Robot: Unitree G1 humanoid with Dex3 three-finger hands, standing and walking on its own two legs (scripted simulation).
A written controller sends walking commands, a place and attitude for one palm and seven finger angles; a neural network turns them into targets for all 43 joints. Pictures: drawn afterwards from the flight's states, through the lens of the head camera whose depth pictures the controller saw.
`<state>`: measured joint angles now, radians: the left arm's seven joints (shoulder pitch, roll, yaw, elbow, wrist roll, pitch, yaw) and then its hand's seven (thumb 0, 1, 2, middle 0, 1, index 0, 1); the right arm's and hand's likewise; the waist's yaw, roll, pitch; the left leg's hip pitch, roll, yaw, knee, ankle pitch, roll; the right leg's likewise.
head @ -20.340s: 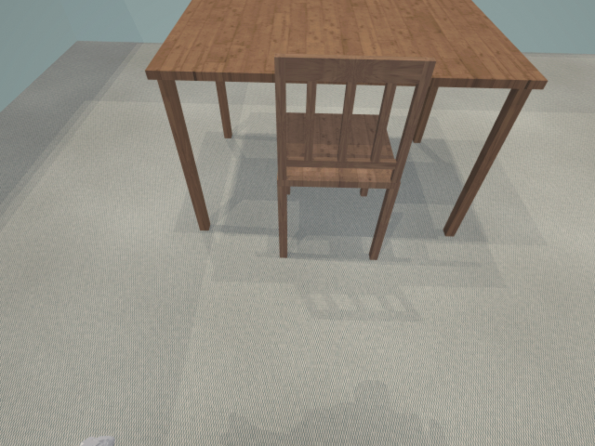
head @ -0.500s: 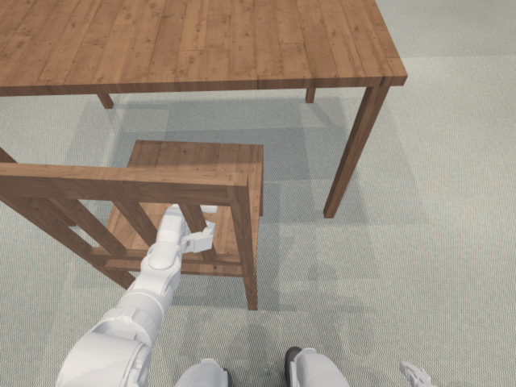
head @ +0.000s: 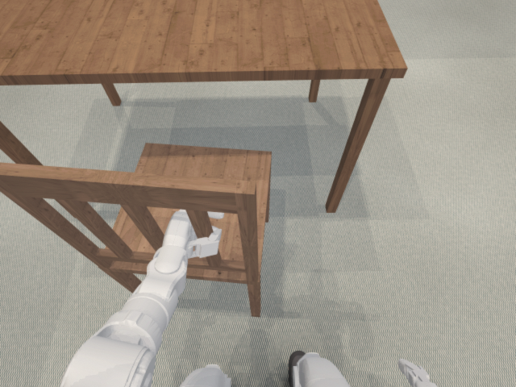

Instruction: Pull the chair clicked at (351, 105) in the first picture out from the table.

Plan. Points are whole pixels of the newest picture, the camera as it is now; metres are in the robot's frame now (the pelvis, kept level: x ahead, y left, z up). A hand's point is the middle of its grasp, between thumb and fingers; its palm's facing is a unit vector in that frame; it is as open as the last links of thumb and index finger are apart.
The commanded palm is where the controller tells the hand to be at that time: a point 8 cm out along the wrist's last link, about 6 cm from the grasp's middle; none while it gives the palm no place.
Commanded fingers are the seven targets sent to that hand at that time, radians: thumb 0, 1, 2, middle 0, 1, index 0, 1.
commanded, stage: step backward, pulling the chair out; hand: left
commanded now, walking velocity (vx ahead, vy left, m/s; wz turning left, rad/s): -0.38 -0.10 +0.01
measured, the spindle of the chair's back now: (153, 234) +0.39 +0.21 -0.10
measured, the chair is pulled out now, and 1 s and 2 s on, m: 0.27 0.46 0.65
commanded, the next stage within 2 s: stop walking, hand still on the chair in 1.08 s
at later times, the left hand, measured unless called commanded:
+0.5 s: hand (205, 278) +0.29 +0.09 -0.06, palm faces -0.15 -0.98 -0.14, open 5.8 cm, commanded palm +0.29 +0.15 -0.05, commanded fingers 0.00 0.90 0.90 -0.50 -1.45 -0.50 -1.45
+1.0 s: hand (202, 365) +0.16 +0.08 -0.06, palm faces -0.17 -0.98 -0.13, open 5.9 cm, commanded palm +0.17 +0.14 -0.05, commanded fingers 0.00 0.90 0.90 -0.50 -1.45 -0.50 -1.45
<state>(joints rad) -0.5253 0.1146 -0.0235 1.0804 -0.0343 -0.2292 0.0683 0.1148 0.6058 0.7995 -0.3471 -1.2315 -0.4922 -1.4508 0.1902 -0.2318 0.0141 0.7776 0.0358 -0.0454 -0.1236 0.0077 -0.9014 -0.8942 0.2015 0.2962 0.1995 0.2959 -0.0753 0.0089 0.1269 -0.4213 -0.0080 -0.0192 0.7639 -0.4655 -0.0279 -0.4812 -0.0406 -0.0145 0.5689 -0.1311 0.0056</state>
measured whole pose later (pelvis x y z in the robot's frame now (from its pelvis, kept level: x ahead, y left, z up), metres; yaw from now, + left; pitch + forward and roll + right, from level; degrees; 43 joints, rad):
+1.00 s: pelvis -0.20 +0.02 +0.00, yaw +0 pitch +3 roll +0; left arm -0.54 0.10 -0.05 1.06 -0.03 -0.17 0.06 0.13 0.62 0.78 -0.32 -1.28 -0.49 -1.45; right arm 0.20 -0.28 0.00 0.78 0.03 -0.03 -0.14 0.01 -0.90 -0.89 0.20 0.30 0.20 0.30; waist -0.09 0.00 0.12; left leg -0.31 0.01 -0.02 0.57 -0.28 -0.02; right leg -0.44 -0.05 -0.03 0.54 -0.15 0.03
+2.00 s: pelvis -0.24 +0.01 +0.02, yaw -3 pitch -1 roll +0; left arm 0.10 0.08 -0.21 0.57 -0.02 -0.11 0.07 0.13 0.62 0.80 -0.31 -1.31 -0.49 -1.45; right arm 0.19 -0.19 0.06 0.68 0.01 -0.03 -0.11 0.01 -0.90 -0.89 0.20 0.30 0.20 0.30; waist -0.01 0.03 0.02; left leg -0.23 0.03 0.01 0.46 -0.20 -0.02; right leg -0.21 -0.02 -0.01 0.47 -0.24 0.02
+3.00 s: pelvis -0.21 +0.01 -0.03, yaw +0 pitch +10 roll +0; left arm 0.44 0.16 -0.17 -0.08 -0.04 0.20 -0.01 -0.01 -0.52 0.21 -0.14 -0.40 -0.13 -0.41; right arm 0.26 -0.23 0.03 0.47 0.03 -0.14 -0.07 0.01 -0.90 -0.89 0.20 0.30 0.20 0.30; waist -0.05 0.05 -0.14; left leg -0.64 0.01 -0.04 0.92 -0.46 -0.03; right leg -0.59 -0.05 -0.05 0.92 -0.51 0.01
